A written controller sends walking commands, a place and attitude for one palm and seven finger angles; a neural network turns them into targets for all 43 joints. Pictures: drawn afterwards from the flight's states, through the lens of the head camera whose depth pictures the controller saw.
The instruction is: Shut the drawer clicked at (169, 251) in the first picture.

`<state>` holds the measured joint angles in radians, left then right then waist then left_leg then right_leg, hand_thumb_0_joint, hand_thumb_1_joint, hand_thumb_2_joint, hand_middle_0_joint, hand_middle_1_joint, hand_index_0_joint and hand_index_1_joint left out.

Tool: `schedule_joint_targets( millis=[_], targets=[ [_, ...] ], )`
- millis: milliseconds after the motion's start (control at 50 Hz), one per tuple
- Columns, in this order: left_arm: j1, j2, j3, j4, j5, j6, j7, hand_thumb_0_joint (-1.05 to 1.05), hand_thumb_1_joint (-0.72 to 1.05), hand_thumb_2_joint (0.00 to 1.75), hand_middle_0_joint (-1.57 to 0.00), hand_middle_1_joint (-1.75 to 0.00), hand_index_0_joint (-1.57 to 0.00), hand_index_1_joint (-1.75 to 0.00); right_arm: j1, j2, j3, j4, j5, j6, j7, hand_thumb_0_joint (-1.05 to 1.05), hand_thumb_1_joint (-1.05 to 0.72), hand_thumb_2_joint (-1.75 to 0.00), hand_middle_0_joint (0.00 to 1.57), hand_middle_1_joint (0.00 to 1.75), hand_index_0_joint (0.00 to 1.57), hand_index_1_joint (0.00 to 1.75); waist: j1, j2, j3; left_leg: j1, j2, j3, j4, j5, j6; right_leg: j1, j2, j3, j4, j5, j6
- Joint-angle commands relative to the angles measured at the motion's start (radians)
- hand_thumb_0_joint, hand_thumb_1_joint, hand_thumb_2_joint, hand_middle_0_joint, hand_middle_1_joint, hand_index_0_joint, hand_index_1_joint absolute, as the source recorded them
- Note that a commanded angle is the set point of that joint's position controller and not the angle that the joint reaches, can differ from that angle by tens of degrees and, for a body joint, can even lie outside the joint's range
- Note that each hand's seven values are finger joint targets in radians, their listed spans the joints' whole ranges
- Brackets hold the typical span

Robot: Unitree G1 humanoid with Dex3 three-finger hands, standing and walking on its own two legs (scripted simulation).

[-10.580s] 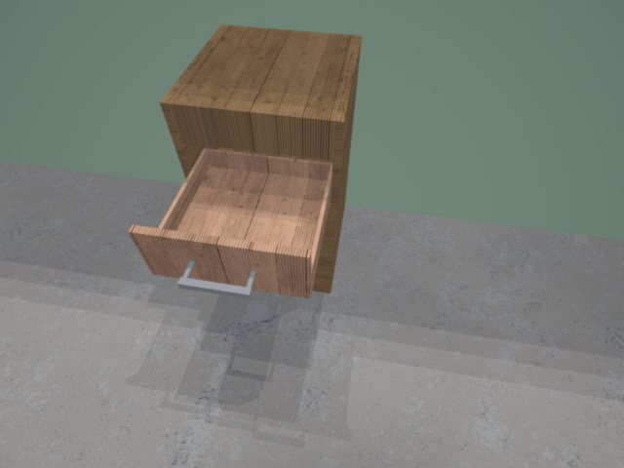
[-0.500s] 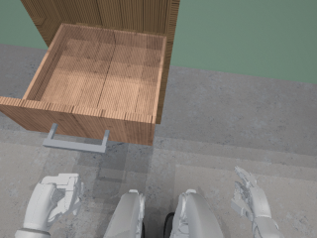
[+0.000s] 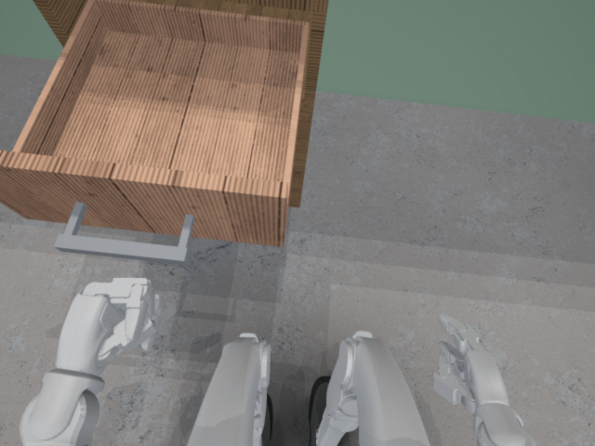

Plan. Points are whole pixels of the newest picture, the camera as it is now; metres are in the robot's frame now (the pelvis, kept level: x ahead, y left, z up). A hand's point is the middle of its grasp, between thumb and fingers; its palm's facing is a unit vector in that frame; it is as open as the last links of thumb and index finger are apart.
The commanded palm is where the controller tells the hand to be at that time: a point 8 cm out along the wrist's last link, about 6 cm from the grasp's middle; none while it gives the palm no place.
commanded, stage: bring the fist close to the handle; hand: left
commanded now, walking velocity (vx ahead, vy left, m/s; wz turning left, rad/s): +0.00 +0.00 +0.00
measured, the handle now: (128, 233) +0.36 +0.24 +0.00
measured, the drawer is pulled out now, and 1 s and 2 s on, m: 0.30 0.30 0.18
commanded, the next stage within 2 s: push the drawer shut in 0.46 s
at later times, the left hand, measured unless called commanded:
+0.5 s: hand (150, 327) +0.25 +0.19 -0.01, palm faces -0.08 -1.00 -0.03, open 3.3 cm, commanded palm +0.24 +0.24 +0.00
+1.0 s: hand (160, 298) +0.29 +0.19 -0.01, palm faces -0.08 -1.00 -0.05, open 3.1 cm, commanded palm +0.29 +0.24 +0.00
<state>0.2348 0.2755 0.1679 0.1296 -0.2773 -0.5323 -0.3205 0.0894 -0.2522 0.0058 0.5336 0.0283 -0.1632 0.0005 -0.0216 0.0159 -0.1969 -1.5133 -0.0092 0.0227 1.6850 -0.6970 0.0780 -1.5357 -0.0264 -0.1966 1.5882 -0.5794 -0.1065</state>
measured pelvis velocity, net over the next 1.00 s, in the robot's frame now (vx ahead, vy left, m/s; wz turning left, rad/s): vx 0.00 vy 0.01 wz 0.00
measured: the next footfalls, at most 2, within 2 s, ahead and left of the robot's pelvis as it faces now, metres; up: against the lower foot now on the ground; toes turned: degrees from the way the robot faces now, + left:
none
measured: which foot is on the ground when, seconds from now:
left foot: down 0.00-1.00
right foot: down 0.00-1.00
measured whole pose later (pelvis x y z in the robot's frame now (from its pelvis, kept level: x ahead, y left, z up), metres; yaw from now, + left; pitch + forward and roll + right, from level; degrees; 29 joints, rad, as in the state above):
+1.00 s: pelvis +0.00 +0.01 +0.00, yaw +0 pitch +32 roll -5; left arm 0.12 0.28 0.11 0.14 -0.23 -0.50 -0.24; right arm 0.10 -0.27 0.03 0.52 0.02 -0.08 0.01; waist -0.01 0.02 -0.19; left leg -1.55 -0.03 0.03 1.70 -0.70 0.09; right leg -1.57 -0.04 -0.19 1.60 -0.59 -0.09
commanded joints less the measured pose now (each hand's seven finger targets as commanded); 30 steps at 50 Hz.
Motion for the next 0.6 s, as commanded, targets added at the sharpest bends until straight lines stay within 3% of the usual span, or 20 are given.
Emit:
schedule_joint_targets(
  millis=[0, 20, 60, 80, 140, 200, 320, 460, 520, 580],
  targets=[
    [-0.005, 0.096, 0.049, -0.160, -0.010, -0.066, 0.021, 0.00, 0.90, 0.90, -1.40, -1.60, -1.40, -1.60, 0.003, -0.149, -0.060, -0.135, 0.004, -0.040, -0.006, 0.00, -0.90, -0.90, 0.20, 0.30, 0.20, 0.30, 0.004, 0.031, -0.413, 0.176, -0.006, -0.128, -0.229, 0.289, -0.036, 0.350, 0.031, 0.200, -0.180, 0.080, 0.056],
    [-0.030, 0.093, 0.039, -0.158, -0.006, -0.071, 0.021, 0.00, 0.90, 0.90, -1.40, -1.60, -1.40, -1.60, 0.009, -0.156, -0.060, -0.132, 0.004, -0.039, -0.004, 0.00, -0.90, -0.90, 0.20, 0.30, 0.20, 0.30, -0.003, 0.043, -0.406, 0.181, -0.006, -0.128, -0.223, 0.281, -0.037, 0.327, 0.031, 0.197, -0.177, 0.076, 0.057],
    [-0.025, 0.104, 0.043, -0.170, -0.006, -0.074, 0.024, 0.00, 0.90, 0.90, -1.40, -1.60, -1.40, -1.60, 0.012, -0.161, -0.059, -0.138, 0.003, -0.036, -0.001, 0.00, -0.90, -0.90, 0.20, 0.30, 0.20, 0.30, 0.007, 0.046, -0.431, 0.178, -0.008, -0.130, -0.224, 0.276, -0.039, 0.335, 0.027, 0.202, -0.169, 0.069, 0.055],
    [-0.025, 0.113, 0.051, -0.171, -0.003, -0.072, 0.025, 0.00, 0.90, 0.90, -1.40, -1.60, -1.40, -1.60, 0.016, -0.163, -0.060, -0.141, 0.005, -0.032, -0.001, 0.00, -0.90, -0.90, 0.20, 0.30, 0.20, 0.30, 0.004, 0.021, -0.433, 0.170, -0.007, -0.129, -0.221, 0.263, -0.037, 0.343, 0.027, 0.205, -0.174, 0.059, 0.058],
    [-0.017, 0.132, 0.065, -0.214, -0.006, -0.065, 0.029, 0.00, 0.90, 0.90, -1.40, -1.60, -1.40, -1.60, 0.015, -0.164, -0.060, -0.153, 0.007, -0.022, -0.001, 0.00, -0.90, -0.90, 0.20, 0.30, 0.20, 0.30, 0.019, 0.039, -0.463, 0.193, -0.009, -0.133, -0.236, 0.283, -0.040, 0.360, 0.026, 0.204, -0.170, 0.076, 0.057],
    [0.030, 0.113, 0.051, -0.247, -0.004, -0.053, 0.043, 0.00, 0.90, 0.90, -1.40, -1.60, -1.40, -1.60, 0.011, -0.157, -0.061, -0.158, 0.009, -0.015, 0.001, 0.00, -0.90, -0.90, 0.20, 0.30, 0.20, 0.30, 0.029, 0.071, -0.473, 0.245, -0.008, -0.147, -0.260, 0.318, -0.047, 0.337, 0.029, 0.181, -0.158, 0.100, 0.054],
    [0.025, 0.075, 0.002, -0.237, 0.017, -0.050, 0.068, 0.00, 0.90, 0.90, -1.40, -1.60, -1.40, -1.60, 0.012, -0.159, -0.061, -0.153, 0.009, -0.002, 0.002, 0.00, -0.90, -0.90, 0.20, 0.30, 0.20, 0.30, -0.004, 0.034, -0.413, 0.241, -0.007, -0.163, -0.258, 0.295, -0.050, 0.272, 0.029, 0.161, -0.146, 0.086, 0.058],
    [-0.013, 0.065, -0.033, -0.255, 0.034, -0.078, 0.073, 0.00, 0.90, 0.90, -1.40, -1.60, -1.40, -1.60, 0.016, -0.168, -0.059, -0.156, 0.004, -0.005, 0.000, 0.00, -0.90, -0.90, 0.20, 0.30, 0.20, 0.30, -0.005, 0.065, -0.414, 0.301, -0.003, -0.198, -0.270, 0.300, -0.074, 0.200, 0.023, 0.145, -0.118, 0.077, 0.055],
    [0.024, 0.077, -0.017, -0.268, 0.034, -0.077, 0.081, 0.00, 0.90, 0.90, -1.40, -1.60, -1.40, -1.60, 0.017, -0.164, -0.059, -0.160, 0.002, -0.001, 0.003, 0.00, -0.90, -0.90, 0.20, 0.30, 0.20, 0.30, 0.012, 0.088, -0.442, 0.323, -0.006, -0.191, -0.279, 0.340, -0.081, 0.223, 0.023, 0.146, -0.117, 0.093, 0.051],
    [-0.019, 0.078, -0.020, -0.270, 0.041, -0.067, 0.090, 0.00, 0.90, 0.90, -1.40, -1.60, -1.40, -1.60, 0.011, -0.162, -0.057, -0.164, 0.002, 0.009, 0.003, 0.00, -0.90, -0.90, 0.20, 0.30, 0.20, 0.30, 0.000, 0.055, -0.437, 0.297, -0.007, -0.185, -0.262, 0.343, -0.074, 0.242, 0.022, 0.154, -0.123, 0.107, 0.054]
  ],
)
